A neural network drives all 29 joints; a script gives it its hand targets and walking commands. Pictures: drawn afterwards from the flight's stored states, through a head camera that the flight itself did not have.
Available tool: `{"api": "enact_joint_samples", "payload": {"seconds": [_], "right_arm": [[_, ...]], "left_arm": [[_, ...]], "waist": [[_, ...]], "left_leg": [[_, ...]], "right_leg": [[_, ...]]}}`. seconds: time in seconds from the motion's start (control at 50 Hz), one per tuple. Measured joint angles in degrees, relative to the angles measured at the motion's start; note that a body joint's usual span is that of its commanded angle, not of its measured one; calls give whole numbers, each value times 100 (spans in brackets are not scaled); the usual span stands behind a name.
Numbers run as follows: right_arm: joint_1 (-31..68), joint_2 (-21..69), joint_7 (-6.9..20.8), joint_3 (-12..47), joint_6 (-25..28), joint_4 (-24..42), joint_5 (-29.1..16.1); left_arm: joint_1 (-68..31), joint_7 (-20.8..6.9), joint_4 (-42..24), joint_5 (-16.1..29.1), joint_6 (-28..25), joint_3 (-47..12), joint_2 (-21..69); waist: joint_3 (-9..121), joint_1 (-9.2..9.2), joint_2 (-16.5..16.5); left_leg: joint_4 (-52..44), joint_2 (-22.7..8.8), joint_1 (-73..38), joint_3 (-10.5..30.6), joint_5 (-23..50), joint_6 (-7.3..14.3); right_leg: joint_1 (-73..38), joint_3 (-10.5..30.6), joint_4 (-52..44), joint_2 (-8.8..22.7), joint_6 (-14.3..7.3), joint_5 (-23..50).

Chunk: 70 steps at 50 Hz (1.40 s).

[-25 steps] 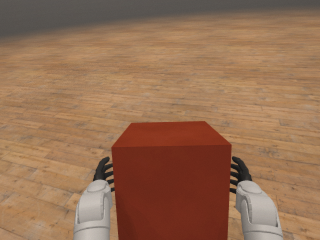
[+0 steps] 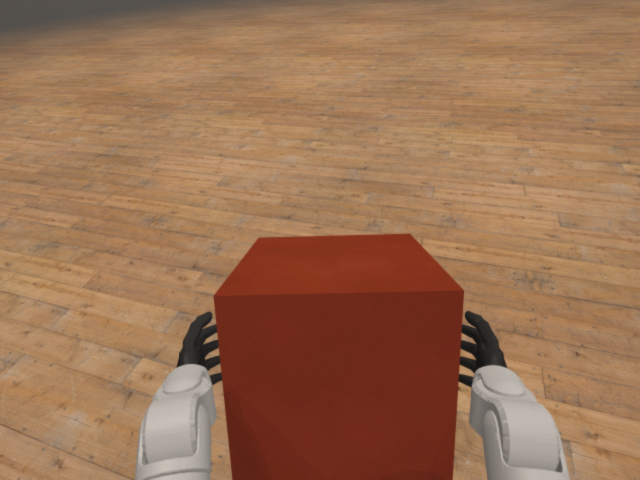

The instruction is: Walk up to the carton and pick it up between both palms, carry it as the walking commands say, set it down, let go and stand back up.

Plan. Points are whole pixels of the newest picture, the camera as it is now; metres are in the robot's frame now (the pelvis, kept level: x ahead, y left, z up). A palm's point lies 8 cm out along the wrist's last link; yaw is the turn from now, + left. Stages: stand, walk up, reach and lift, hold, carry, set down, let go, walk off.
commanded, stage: set down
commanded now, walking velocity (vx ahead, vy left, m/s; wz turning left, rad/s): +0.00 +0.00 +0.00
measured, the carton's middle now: (337, 347) +0.36 +0.02 -0.03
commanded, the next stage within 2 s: none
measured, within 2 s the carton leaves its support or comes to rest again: neither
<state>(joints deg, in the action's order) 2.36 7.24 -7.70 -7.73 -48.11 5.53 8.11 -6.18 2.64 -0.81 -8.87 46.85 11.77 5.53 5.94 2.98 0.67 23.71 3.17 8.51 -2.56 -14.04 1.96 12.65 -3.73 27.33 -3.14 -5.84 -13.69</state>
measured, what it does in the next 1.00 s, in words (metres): shifts its weight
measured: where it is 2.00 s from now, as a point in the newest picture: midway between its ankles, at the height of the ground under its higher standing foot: outside the picture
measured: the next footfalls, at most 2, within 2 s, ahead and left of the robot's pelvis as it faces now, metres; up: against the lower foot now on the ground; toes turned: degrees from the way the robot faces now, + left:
none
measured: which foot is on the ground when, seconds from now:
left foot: down 0.00-1.00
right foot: down 0.00-1.00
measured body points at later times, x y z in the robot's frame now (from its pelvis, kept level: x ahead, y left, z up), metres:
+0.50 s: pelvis -0.04 +0.00 -0.02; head -0.04 +0.01 +0.43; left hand +0.27 +0.21 -0.02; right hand +0.28 -0.15 -0.02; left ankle -0.01 +0.11 -0.74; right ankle +0.01 -0.05 -0.74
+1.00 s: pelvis -0.04 +0.04 -0.05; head +0.11 +0.02 +0.38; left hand +0.30 +0.20 -0.12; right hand +0.31 -0.16 -0.12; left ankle -0.01 +0.11 -0.74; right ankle +0.01 -0.05 -0.74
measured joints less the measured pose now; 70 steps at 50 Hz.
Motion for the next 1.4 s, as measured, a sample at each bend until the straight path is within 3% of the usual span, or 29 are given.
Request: {"api": "enact_joint_samples", "payload": {"seconds": [0.14,0.28,0.34,0.44,0.58,0.76,0.9,1.06,1.28,1.4], "right_arm": [[437,12,104,-35,240,-1085,362],[691,34,227,-468,1129,-1836,371],[1070,81,275,-719,1594,-2435,477],[1614,75,355,-1018,2170,-3257,567],[2144,-77,569,-1445,2418,-3751,688],[2046,-494,929,-1366,2829,-3770,638],[1973,-630,857,-1009,3252,-3706,306],[2321,-736,784,-861,3557,-3698,13],[2944,-749,856,-1157,3412,-3908,39],[3223,-794,512,-1000,3305,-3832,-85]], "left_arm": [[-255,-167,828,-522,-232,332,47],[-583,-274,1653,-774,-1140,751,242],[-885,-424,2204,-799,-1587,1053,145],[-1377,-590,2868,-774,-1988,1279,-144],[-1837,-603,3329,-903,-2183,1343,-193],[-1484,-247,2958,-795,-2508,1186,280],[-1300,137,2856,-248,-3002,1002,260],[-1443,503,2705,229,-3321,739,93],[-2124,367,3033,189,-3192,1021,-59],[-2562,273,3179,207,-3120,1084,-234]], "waist": [[-719,-158,-7],[-1105,175,12],[-1099,221,3],[-1009,146,-90],[-848,-19,-51],[-699,-99,178],[-627,-143,38],[-216,-223,-52],[195,-243,-68],[232,-199,-91]], "left_leg": [[69,-153,-379,86,14,-58],[533,-180,-73,243,-80,-114],[879,-198,242,241,-217,-99],[1307,-161,698,358,-335,-109],[1597,-57,1149,428,-444,-23],[1650,77,1986,95,-455,182],[1968,108,3071,-106,-497,248],[2584,135,4421,-48,-597,227],[3388,97,5638,-118,-797,201],[3930,41,6358,-187,-908,164]], "right_leg": [[-587,-75,-374,-161,-78,227],[-292,159,-84,-332,-119,295],[6,183,188,-369,-116,240],[404,40,555,-327,-99,99],[820,-46,831,-223,-29,-30],[1837,265,1171,-92,170,-105],[3007,425,1604,-61,251,-153],[4303,307,2159,-10,244,-260],[5548,285,2971,-25,184,-434],[6300,284,3519,-59,131,-512]]}}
